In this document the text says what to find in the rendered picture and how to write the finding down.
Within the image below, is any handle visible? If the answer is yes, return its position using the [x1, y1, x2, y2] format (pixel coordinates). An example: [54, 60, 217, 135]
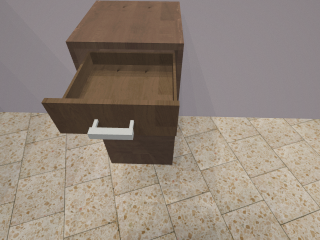
[87, 119, 134, 140]

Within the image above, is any cabinet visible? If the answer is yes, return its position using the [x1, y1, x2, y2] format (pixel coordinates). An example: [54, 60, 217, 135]
[66, 0, 184, 165]

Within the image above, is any drawer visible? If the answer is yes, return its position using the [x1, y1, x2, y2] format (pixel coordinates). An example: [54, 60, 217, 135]
[41, 51, 180, 136]

